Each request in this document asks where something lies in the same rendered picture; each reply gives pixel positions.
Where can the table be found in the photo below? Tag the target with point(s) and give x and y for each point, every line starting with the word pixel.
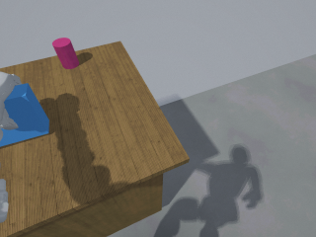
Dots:
pixel 100 167

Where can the sponge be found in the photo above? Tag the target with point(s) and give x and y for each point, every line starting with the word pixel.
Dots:
pixel 25 110

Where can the robot left hand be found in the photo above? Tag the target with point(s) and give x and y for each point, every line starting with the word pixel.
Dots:
pixel 7 84

